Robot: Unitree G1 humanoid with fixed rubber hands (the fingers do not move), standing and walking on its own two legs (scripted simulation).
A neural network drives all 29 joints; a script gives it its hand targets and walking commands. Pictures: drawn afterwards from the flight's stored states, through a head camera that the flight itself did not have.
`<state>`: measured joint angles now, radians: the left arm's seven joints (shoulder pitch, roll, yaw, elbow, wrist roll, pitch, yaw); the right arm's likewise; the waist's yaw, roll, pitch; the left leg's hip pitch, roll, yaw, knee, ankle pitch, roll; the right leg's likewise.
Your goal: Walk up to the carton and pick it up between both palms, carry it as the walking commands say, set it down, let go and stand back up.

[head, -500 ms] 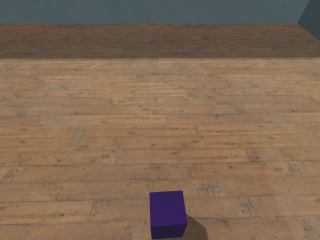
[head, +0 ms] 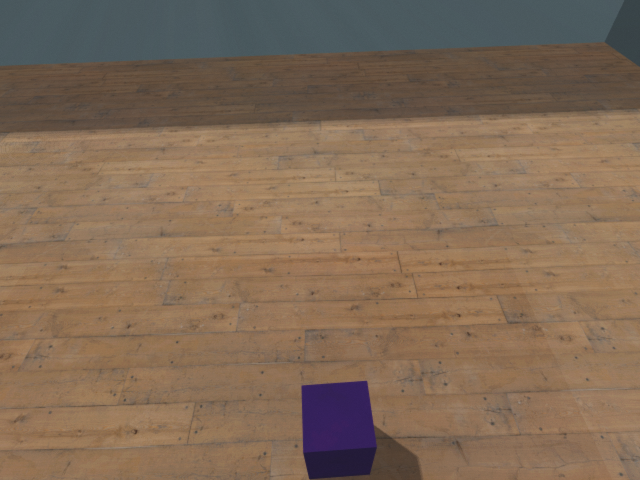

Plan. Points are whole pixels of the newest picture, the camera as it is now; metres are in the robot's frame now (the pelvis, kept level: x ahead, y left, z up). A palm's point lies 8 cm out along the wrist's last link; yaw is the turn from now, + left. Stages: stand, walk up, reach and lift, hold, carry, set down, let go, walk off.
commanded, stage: walk up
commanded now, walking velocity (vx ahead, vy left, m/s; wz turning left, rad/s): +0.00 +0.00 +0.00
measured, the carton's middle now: (337, 431) +0.39 +0.01 -0.65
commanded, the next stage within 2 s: stand in 0.02 s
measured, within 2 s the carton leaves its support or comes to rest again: neither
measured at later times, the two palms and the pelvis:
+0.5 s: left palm out of the picture +0.15 +0.22 -0.13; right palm out of the picture +0.14 -0.23 -0.13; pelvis -0.02 -0.01 -0.02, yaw -1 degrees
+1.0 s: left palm out of the picture +0.16 +0.21 -0.18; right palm out of the picture +0.17 -0.22 -0.18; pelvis -0.07 -0.01 -0.08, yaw -1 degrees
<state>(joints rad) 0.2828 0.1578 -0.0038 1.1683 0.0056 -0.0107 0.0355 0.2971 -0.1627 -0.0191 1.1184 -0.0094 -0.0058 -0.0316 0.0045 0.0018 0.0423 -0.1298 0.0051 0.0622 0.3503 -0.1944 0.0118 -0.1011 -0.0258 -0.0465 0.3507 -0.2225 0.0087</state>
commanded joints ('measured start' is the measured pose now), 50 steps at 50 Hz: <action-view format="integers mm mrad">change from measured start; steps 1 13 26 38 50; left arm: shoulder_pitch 59 -629 -211 -170 -596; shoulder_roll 85 181 108 64 62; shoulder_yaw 12 8 58 97 136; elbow -11 -544 -775 -867 -807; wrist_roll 0 -63 25 -1 -32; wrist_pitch -4 176 680 469 505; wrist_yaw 2 -15 -84 -69 -40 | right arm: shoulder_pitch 65 -548 -196 -215 -641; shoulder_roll -76 -147 -79 -55 -89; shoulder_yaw -8 -16 -37 -48 -78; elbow -11 -523 -719 -776 -723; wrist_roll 0 127 -28 -8 2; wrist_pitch -5 149 665 452 489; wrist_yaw -3 -19 37 56 47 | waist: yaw -3 30 31 9 -3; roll -6 -21 -6 1 -15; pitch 44 -91 -242 -464 -330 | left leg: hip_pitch -10 -302 -234 -399 -556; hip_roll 96 30 -48 -38 -21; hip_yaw -87 -17 -68 -60 -47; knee -62 207 285 530 539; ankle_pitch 78 -279 284 278 -273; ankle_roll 0 36 29 -34 -22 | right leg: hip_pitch -60 -406 -384 -535 -698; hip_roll -89 -24 48 65 51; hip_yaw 73 26 85 60 38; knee -70 185 253 512 516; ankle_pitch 106 -265 256 227 -273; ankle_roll -24 -34 -58 -25 -24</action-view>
